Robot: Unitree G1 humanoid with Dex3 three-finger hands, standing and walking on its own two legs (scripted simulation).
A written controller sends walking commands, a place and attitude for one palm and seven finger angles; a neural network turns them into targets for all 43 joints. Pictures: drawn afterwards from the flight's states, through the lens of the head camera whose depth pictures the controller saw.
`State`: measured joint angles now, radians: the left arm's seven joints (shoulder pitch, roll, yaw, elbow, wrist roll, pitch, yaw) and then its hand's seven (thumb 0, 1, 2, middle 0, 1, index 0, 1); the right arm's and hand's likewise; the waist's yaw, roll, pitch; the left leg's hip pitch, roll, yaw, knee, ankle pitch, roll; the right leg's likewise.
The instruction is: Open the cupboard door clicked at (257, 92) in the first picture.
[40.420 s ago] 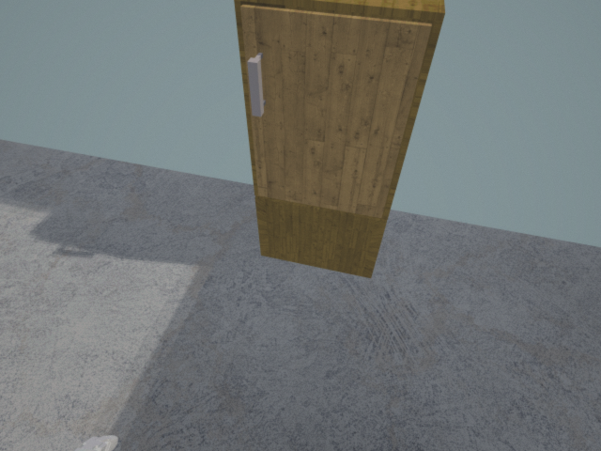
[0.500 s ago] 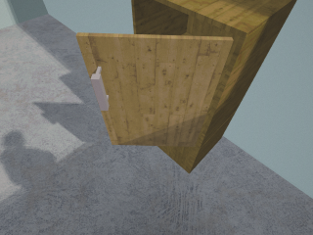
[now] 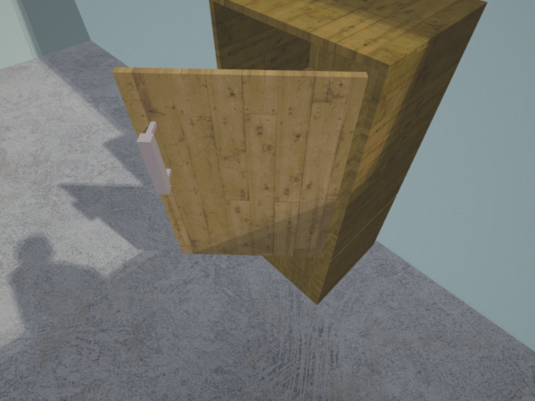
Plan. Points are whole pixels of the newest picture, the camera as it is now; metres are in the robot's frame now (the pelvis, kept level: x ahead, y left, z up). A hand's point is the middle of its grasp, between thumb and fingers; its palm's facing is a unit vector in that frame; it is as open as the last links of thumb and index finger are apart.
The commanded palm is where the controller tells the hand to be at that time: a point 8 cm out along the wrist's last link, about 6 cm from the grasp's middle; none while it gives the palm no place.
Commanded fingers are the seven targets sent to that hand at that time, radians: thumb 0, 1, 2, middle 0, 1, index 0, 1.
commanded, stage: come to a stop and stand still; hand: left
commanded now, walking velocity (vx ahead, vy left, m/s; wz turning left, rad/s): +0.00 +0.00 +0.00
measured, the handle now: (158, 158) +0.54 +0.26 +0.03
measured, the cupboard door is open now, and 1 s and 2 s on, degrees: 43 43 43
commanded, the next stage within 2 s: look again from close up in 0.44 s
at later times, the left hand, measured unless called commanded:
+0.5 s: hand out of the picture -0.01 +0.15 -0.18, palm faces +0.05 -0.98 -0.19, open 7.3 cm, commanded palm none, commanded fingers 0.00 0.90 0.90 -0.20 -0.30 -0.20 -0.30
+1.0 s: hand out of the picture +0.02 +0.22 -0.17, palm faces +0.01 -0.97 -0.22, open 7.4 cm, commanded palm none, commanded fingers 0.00 0.90 0.90 -0.20 -0.30 -0.20 -0.30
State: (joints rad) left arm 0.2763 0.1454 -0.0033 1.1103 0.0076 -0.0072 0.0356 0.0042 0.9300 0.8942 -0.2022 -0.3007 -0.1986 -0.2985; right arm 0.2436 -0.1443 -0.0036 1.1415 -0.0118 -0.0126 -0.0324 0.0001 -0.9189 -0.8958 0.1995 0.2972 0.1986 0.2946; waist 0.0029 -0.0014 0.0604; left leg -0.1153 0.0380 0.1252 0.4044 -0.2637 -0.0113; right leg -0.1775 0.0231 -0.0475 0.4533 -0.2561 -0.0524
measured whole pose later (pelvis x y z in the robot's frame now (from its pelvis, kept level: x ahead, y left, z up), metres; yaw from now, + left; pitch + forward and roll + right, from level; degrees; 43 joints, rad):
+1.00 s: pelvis -0.01 +0.04 +0.00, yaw -1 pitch -1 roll +0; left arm 0.26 0.17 -0.01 1.06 0.01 -0.01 0.04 0.01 0.91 0.89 -0.20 -0.30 -0.20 -0.30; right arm 0.30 -0.16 0.02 1.07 -0.02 -0.02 -0.02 0.01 -0.93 -0.90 0.20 0.30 0.20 0.29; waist 0.00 0.01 0.02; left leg -0.15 -0.03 0.08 0.45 -0.29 0.05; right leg -0.22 -0.02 -0.02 0.49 -0.26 0.00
